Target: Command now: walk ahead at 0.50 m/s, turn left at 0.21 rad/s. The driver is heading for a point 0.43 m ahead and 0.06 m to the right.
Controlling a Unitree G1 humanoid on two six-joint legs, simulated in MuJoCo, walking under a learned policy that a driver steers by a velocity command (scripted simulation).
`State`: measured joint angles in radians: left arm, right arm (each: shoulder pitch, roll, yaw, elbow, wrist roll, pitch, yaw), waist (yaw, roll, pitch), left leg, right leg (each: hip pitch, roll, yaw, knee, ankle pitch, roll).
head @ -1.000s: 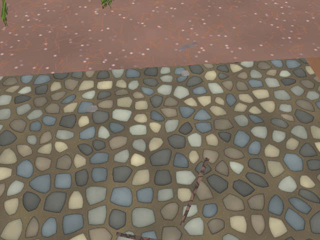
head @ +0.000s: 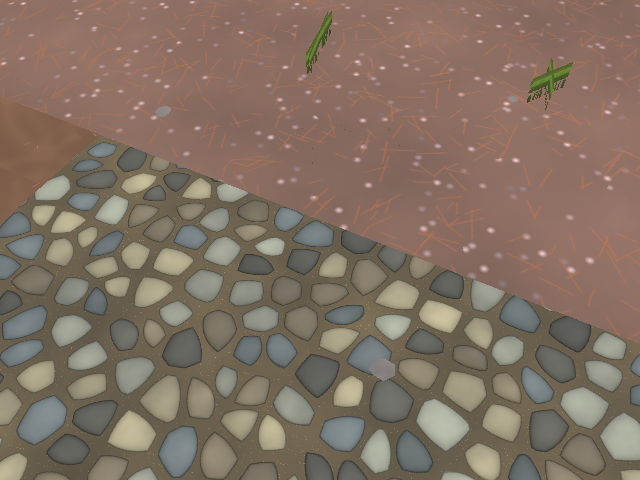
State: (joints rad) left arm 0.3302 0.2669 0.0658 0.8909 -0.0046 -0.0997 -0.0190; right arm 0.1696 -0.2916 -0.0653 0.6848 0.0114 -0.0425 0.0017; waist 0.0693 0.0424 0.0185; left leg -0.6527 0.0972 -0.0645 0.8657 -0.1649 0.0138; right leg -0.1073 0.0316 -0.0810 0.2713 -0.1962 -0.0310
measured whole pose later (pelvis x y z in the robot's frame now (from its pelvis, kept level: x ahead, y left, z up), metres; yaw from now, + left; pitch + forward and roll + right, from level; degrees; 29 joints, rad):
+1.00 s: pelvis +0.41 +0.03 -0.02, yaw -3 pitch +0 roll -1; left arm 0.12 0.22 0.02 0.89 0.02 0.00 0.00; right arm 0.22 -0.25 -0.04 0.92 -0.02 0.03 -0.04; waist 0.00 0.00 0.02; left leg -0.29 0.06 -0.03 0.57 -0.29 -0.03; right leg -0.35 0.03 -0.04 0.49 -0.15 -0.03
